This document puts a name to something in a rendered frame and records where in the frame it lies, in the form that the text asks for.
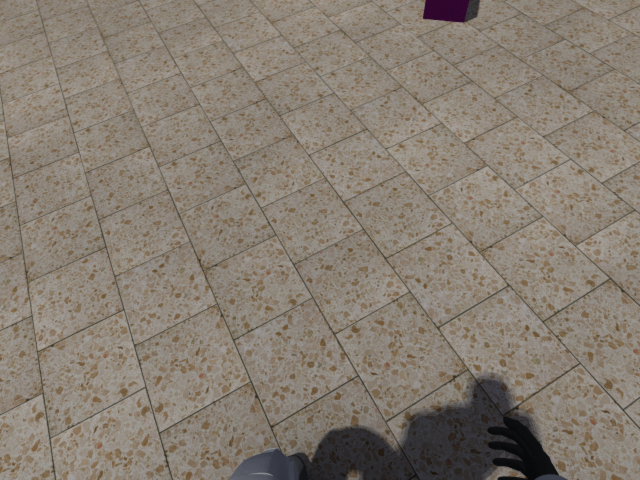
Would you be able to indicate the left robot foot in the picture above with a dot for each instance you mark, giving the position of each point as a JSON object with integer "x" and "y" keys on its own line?
{"x": 302, "y": 472}

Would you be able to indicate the left robot thigh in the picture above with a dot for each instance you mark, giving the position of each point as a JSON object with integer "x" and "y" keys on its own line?
{"x": 266, "y": 466}

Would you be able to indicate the right robot hand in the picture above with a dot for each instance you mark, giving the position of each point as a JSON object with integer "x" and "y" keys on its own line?
{"x": 535, "y": 461}

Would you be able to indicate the carton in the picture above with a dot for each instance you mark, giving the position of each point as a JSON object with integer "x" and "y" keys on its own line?
{"x": 446, "y": 10}

